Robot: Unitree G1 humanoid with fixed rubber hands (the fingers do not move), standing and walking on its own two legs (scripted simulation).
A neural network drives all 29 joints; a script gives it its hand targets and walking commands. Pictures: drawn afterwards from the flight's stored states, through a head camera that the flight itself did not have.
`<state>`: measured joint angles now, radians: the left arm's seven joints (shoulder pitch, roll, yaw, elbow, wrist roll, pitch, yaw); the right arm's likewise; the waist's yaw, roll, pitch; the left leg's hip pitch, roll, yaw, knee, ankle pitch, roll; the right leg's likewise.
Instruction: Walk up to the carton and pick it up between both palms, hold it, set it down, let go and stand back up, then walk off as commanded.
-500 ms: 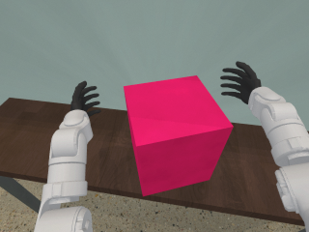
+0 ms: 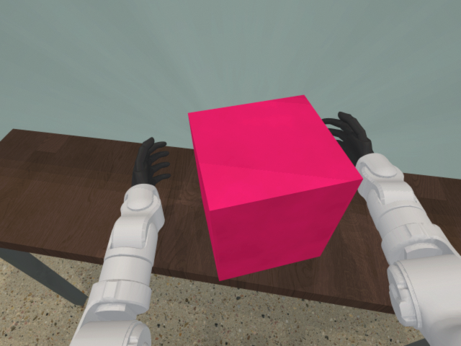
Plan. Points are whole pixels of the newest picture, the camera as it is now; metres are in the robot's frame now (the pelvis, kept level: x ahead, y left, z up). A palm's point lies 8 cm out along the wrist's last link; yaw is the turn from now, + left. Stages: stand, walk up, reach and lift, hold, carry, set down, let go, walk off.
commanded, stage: reach and lift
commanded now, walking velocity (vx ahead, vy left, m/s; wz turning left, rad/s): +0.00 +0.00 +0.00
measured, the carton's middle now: (260, 191) +0.40 +0.03 +0.05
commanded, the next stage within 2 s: none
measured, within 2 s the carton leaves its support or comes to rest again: neither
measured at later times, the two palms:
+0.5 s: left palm (163, 179) +0.36 +0.19 +0.10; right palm (346, 152) +0.46 -0.11 +0.12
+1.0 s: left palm (164, 176) +0.36 +0.19 +0.11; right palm (339, 155) +0.45 -0.10 +0.12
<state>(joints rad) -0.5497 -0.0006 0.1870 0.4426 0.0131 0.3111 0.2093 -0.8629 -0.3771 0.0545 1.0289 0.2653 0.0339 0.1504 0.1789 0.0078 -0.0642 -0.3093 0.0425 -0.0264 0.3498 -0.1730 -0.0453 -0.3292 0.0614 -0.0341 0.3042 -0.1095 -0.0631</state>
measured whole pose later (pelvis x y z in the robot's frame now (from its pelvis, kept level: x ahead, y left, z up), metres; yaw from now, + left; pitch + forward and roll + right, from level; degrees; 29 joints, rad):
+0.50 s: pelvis +0.00 -0.01 +0.00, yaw +0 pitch +7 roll +0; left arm -0.60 -0.07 0.22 0.51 0.09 0.21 0.22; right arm -0.93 -0.28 0.06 1.10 0.25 -0.03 0.07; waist 0.16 0.00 -0.05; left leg -0.29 0.06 -0.03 0.34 -0.16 -0.06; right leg -0.31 0.07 -0.04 0.29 -0.10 -0.07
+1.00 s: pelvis -0.01 -0.01 +0.00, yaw +0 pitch +5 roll +0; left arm -0.65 -0.11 0.30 0.52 0.15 0.24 0.25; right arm -0.92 -0.21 0.01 1.08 0.18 0.01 0.00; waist 0.16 0.00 -0.03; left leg -0.25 0.06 -0.03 0.33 -0.16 -0.06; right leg -0.27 0.08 -0.04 0.28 -0.10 -0.08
